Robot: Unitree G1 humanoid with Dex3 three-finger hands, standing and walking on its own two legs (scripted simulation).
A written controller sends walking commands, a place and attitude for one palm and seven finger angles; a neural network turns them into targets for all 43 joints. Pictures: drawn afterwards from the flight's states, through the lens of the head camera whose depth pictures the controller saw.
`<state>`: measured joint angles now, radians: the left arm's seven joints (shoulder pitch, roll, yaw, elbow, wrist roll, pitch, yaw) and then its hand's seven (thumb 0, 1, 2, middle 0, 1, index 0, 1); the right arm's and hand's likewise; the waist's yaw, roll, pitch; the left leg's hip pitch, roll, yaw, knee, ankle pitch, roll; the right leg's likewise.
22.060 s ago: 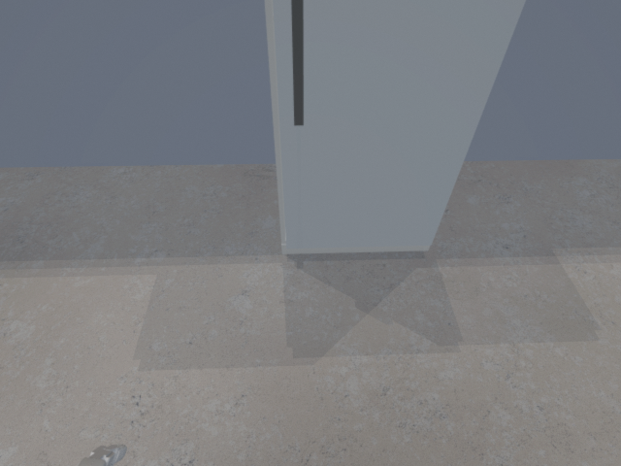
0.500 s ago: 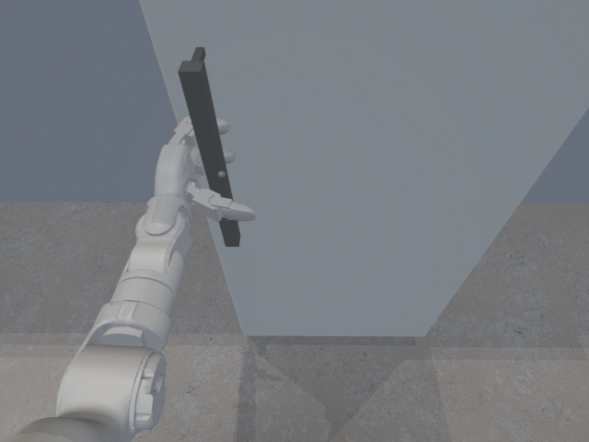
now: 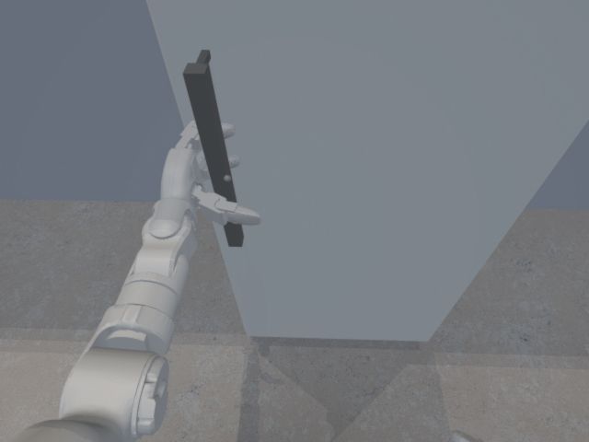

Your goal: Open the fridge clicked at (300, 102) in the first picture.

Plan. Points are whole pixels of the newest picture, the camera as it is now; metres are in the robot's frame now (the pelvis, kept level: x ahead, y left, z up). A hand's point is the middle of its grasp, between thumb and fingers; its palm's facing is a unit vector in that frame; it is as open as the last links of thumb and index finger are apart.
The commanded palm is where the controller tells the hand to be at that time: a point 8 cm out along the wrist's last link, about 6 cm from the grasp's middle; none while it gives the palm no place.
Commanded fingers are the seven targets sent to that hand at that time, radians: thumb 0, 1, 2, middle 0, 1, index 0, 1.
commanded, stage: slide the fingers in behind the handle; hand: left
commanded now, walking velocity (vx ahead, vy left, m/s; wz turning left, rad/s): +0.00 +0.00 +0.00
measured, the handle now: (223, 165) +0.50 +0.12 +0.10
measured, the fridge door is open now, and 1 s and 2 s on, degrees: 0 0 10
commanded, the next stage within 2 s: grip the handle and tug to test in 0.04 s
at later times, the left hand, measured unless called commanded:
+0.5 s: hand (228, 176) +0.44 +0.10 +0.13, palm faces -0.04 -1.00 -0.01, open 11.0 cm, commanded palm +0.42 +0.15 +0.13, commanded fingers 0.00 0.39 0.68 -0.40 -1.33 -0.40 -1.33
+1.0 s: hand (227, 176) +0.44 +0.10 +0.13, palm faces -0.04 -1.00 -0.01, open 6.0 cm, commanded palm +0.41 +0.15 +0.13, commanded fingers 0.00 0.90 0.90 -0.45 -1.40 -0.45 -1.40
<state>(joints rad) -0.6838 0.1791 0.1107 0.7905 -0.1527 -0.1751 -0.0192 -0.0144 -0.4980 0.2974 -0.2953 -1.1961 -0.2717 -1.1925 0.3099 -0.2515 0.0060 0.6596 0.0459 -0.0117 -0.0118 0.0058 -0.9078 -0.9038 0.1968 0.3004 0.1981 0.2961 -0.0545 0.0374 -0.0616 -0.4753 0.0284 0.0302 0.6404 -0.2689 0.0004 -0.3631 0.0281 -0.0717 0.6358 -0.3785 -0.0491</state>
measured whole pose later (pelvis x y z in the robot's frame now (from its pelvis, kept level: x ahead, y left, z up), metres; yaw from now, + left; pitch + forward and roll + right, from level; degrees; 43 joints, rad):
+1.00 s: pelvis +0.01 +0.01 +0.00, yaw -1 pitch +6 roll +0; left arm -0.65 0.17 0.12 0.76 -0.14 -0.16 0.00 0.01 0.68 0.78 -0.37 -1.38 -0.35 -1.37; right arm 0.32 -0.25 0.00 0.66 0.04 -0.01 0.00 0.01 -0.91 -0.90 0.20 0.30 0.20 0.30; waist -0.07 0.04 -0.08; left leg -0.47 0.03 0.05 0.64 -0.28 0.01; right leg -0.36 0.03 -0.05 0.63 -0.38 -0.04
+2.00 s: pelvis +0.04 -0.01 +0.01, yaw -1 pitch +2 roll +1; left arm -0.05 0.12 -0.03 0.02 -0.14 0.04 -0.02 0.01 0.65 0.73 -0.35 -1.36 -0.31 -1.36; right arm 0.18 -0.22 0.04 0.53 0.03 0.07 -0.03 0.01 -0.91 -0.90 0.20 0.30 0.20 0.30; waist 0.00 0.05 -0.08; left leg -0.27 0.02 0.04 0.53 -0.29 -0.01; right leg -0.16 0.03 -0.05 0.51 -0.39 -0.05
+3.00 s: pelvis -0.09 -0.20 +0.01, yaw +23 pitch +1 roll -2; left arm 0.06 0.16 -0.17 -0.33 0.02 -0.08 0.03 -0.03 0.59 0.75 -0.40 -1.33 -0.25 -1.36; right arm 0.16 -0.16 -0.02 0.62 -0.01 -0.10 -0.04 0.01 -0.90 -0.90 0.20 0.30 0.20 0.30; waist -0.01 0.05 0.17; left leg -0.37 0.14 -0.21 0.48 -0.16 -0.11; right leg -0.35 -0.05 0.06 0.68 -0.34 0.06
